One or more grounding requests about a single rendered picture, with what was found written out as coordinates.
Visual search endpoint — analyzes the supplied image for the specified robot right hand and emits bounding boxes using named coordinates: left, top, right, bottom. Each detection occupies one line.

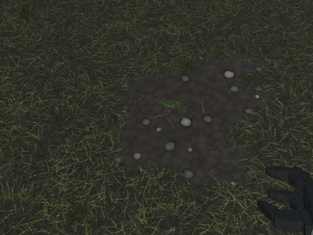
left=257, top=165, right=313, bottom=235

